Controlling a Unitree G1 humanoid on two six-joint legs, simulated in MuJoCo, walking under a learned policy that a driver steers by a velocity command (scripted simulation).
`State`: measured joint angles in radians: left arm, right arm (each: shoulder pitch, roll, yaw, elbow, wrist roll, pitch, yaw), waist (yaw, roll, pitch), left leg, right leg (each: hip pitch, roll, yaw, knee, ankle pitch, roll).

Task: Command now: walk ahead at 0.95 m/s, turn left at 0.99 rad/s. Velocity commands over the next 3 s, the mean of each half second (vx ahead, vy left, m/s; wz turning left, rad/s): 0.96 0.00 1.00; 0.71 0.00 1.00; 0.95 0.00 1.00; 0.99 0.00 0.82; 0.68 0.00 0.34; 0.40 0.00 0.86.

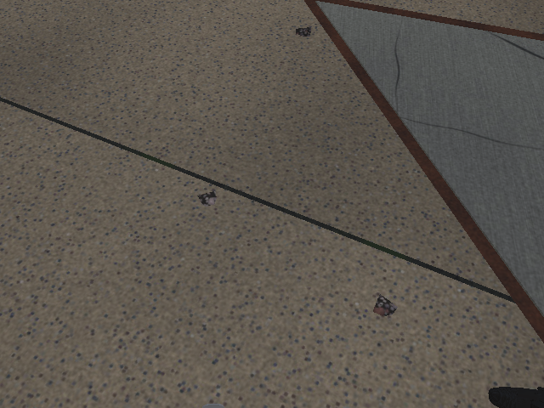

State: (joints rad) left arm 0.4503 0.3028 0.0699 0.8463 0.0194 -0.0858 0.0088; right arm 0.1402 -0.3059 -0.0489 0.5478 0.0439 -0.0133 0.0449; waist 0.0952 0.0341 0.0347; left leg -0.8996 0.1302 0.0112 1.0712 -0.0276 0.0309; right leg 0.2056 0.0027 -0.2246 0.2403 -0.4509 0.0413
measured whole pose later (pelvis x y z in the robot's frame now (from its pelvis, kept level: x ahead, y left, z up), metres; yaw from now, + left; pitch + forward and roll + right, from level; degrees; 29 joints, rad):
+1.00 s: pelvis +0.73 +0.22 +0.01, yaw +59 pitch -1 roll -4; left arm 0.37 0.35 0.09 0.81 0.01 -0.06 0.00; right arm 0.08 -0.31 -0.06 0.58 0.05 0.00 0.05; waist 0.10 0.01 0.07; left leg -0.73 0.15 0.04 0.92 -0.07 0.07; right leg 0.19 -0.02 -0.37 0.25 -0.37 0.06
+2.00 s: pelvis +0.86 +1.01 -0.01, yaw +113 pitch +1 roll -2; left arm 0.51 0.29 0.04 0.90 -0.01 -0.07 0.00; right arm -0.02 -0.26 -0.02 0.54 0.03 -0.04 0.06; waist 0.09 -0.02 0.06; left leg -0.65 0.01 0.05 0.70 -0.12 0.16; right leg 0.32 -0.07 -0.25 0.25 -0.46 0.09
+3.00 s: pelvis +0.56 +1.49 +0.03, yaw +149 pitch +0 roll -4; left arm -0.01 0.31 0.07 0.73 -0.02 -0.08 -0.03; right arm 0.49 -0.26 -0.05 0.78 0.02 -0.04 0.01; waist -0.08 -0.05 0.00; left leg -0.19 -0.01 -0.05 0.56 -0.38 0.10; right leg -0.56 -0.02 0.03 1.01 -0.28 0.01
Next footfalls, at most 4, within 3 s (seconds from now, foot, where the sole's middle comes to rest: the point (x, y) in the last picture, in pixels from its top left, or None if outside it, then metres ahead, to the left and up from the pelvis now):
0.10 left None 0.29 0.11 -0.75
0.54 right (291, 293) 0.76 0.05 -0.75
1.10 left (137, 274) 0.77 0.48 -0.75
1.54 right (47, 180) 1.08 0.84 -0.75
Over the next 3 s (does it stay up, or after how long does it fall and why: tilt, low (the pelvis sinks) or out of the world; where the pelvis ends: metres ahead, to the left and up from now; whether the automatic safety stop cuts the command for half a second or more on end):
stays up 0.56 1.49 0.03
